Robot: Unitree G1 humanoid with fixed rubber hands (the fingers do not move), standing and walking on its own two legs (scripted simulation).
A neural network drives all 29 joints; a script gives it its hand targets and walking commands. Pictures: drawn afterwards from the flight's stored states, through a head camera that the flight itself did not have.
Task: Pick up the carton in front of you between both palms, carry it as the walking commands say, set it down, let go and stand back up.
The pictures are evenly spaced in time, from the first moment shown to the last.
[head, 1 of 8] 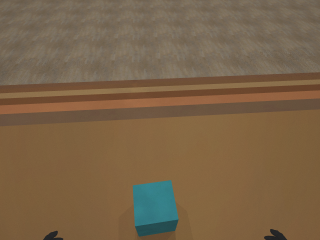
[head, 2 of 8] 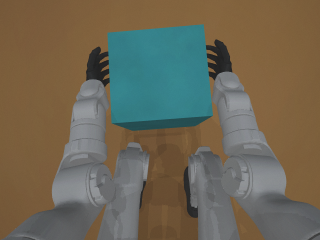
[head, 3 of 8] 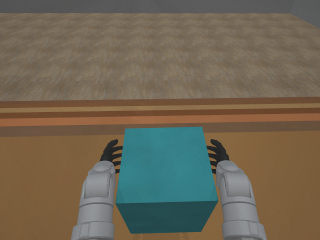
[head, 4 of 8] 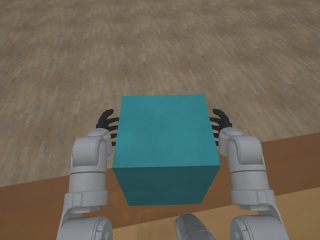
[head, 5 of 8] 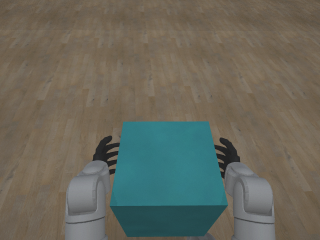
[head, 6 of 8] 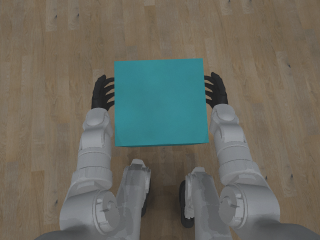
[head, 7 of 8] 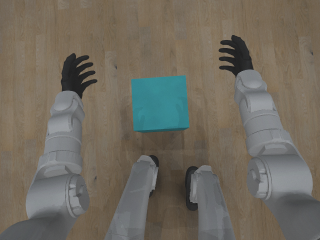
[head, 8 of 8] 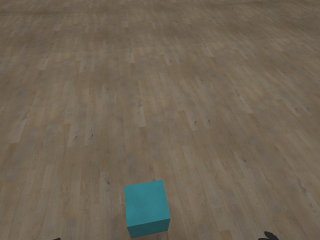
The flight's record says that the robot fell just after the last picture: no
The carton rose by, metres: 0.68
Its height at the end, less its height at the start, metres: -1.06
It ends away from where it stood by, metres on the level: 4.77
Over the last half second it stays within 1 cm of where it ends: yes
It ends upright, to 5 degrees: yes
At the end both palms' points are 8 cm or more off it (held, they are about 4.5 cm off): yes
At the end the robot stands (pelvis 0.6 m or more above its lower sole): yes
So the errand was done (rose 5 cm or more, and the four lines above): yes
